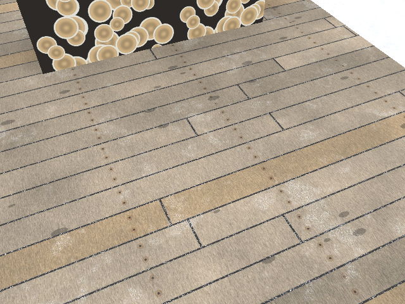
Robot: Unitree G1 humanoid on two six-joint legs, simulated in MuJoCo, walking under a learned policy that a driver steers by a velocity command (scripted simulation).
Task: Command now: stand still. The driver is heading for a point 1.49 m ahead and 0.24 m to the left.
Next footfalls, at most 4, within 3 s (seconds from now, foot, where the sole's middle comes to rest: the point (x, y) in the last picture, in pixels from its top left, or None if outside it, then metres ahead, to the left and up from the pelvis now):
1.50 right None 0.22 -0.11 -0.78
2.00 left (195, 295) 0.57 0.06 -0.78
2.56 right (243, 214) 0.89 -0.12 -0.78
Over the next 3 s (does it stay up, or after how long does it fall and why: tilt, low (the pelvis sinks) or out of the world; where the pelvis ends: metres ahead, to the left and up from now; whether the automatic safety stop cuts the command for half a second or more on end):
stays up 0.93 -0.02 -0.01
